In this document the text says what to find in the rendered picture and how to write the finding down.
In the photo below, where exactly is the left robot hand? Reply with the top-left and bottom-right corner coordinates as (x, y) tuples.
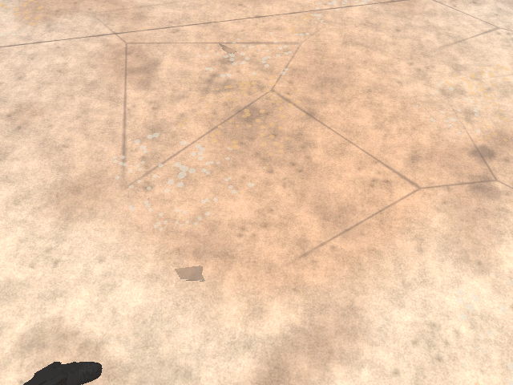
(23, 362), (102, 385)

